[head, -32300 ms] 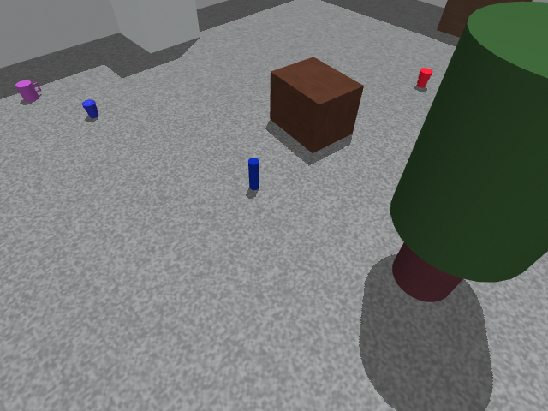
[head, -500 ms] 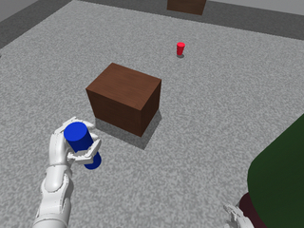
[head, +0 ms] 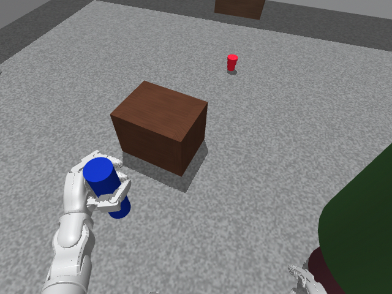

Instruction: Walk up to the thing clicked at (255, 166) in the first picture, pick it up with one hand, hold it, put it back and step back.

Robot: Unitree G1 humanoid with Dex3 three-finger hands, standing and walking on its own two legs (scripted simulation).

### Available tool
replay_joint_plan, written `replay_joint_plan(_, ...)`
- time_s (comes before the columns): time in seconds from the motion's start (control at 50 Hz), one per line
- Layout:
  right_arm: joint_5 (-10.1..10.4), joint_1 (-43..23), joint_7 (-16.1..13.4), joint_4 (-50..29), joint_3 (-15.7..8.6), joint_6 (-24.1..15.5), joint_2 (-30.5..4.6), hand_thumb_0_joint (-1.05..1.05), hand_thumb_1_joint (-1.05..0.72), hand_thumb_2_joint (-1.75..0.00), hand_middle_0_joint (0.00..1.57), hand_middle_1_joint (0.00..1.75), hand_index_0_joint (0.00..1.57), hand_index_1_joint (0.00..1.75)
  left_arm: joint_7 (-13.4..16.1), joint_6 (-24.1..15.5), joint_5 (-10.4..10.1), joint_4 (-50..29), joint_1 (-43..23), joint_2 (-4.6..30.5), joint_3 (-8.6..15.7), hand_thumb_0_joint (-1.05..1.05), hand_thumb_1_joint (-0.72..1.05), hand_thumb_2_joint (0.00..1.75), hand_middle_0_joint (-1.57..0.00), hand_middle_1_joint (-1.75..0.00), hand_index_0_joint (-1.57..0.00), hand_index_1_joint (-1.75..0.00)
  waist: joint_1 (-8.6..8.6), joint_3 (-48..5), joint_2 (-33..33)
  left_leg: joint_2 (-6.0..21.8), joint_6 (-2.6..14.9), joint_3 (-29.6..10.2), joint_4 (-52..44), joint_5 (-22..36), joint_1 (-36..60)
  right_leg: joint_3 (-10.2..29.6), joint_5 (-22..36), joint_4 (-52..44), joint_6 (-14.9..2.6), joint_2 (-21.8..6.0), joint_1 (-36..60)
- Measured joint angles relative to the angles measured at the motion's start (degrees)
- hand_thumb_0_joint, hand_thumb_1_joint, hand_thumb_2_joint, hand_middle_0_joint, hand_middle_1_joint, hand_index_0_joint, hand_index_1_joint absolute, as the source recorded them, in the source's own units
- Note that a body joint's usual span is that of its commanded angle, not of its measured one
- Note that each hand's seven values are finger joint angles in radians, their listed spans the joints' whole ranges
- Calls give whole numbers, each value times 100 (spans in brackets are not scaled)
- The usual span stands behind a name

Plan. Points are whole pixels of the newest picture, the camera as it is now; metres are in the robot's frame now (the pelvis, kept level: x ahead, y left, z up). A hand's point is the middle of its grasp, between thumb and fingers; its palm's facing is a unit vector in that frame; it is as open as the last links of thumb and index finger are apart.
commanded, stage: hold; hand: left
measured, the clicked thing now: (110, 191) +0.33 +0.18 +0.01
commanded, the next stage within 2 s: crouch in 0.80 s
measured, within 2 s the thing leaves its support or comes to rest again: neither
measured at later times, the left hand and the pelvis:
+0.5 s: hand (112, 184) +0.33 +0.17 +0.05, palm faces +0.12 -0.99 +0.00, open 6.9 cm; pelvis +0.00 +0.00 +0.00, yaw +0 degrees
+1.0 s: hand (110, 186) +0.33 +0.17 +0.04, palm faces +0.11 -0.99 -0.01, open 6.9 cm; pelvis +0.00 +0.00 +0.00, yaw +0 degrees
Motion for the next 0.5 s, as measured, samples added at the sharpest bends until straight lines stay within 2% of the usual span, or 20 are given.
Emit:
replay_joint_plan(0.1, 4, 3, -9, 14, -8, -36, -25, 1, -91, -90, 20, 30, 20, 30, -7, -34, -53, -62, 112, -27, -14, -1, -1, 107, -85, -107, -91, -107, 8, -39, 18, -5, 1, -11, -2, 1, -8, -11, -1, -7, 1, -4, 0)
replay_joint_plan(0.34, -8, -41, -17, 9, 5, -51, -15, 1, -91, -90, 20, 30, 20, 30, -9, -59, -4, 74, -110, 34, 14, -1, -1, 107, -85, -107, -91, -107, 2, -18, -2, -4, -6, -25, 42, 2, -53, -20, -6, 41, -7, -2, -44)
replay_joint_plan(0.5, 16, 1, -6, 28, -5, -47, -32, 1, -91, -90, 20, 30, 20, 30, -7, -19, -48, 161, -107, -13, -24, -1, -1, 107, -85, -107, -91, -107, 6, -79, 33, -6, -5, -22, 14, 0, -25, -17, -6, 12, -6, -3, -16)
